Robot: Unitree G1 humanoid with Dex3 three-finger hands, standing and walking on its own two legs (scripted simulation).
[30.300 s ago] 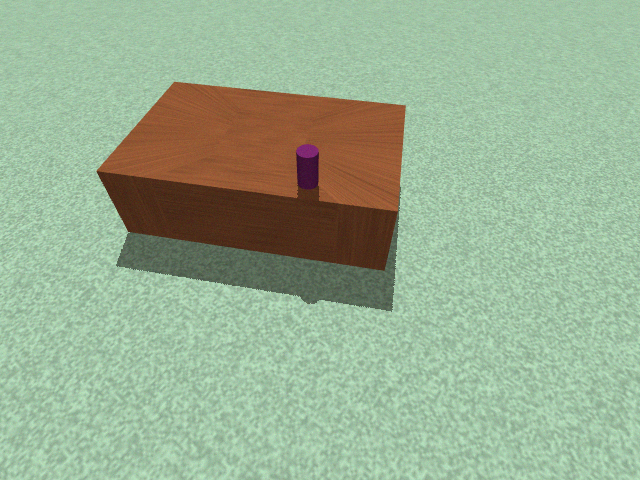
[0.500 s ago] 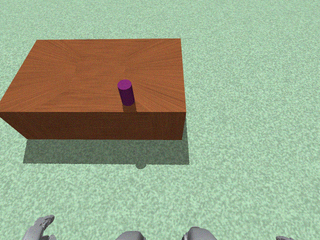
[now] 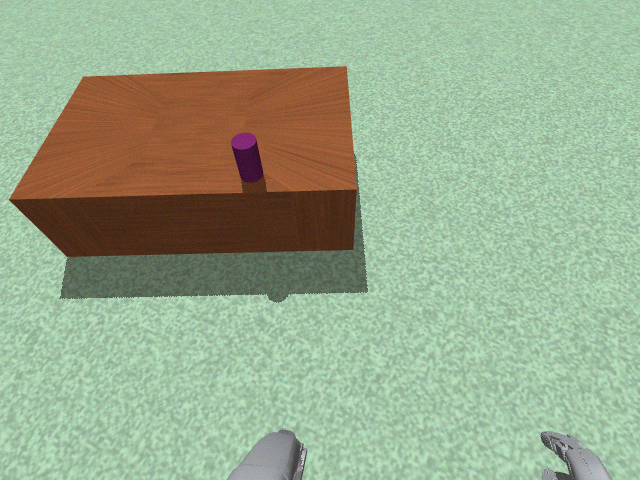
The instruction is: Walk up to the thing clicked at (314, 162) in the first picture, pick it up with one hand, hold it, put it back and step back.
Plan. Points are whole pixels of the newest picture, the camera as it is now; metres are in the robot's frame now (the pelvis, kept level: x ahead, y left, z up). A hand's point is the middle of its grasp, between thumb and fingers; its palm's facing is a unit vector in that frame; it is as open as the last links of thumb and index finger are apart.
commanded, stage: step back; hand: left
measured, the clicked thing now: (247, 158) +0.99 +0.27 -0.36
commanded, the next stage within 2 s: stand in 1.08 s
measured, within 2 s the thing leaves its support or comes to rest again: neither
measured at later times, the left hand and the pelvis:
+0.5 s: hand out of the picture -0.03 +0.28 -0.14, palm faces +0.09 -0.92 -0.38, open 7.4 cm; pelvis -0.06 +0.00 +0.00, yaw +4 degrees
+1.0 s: hand out of the picture +0.05 +0.29 -0.13, palm faces +0.09 -0.92 -0.37, open 7.4 cm; pelvis -0.04 +0.02 +0.01, yaw +4 degrees
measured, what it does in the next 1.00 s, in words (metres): steps on the spot: left foot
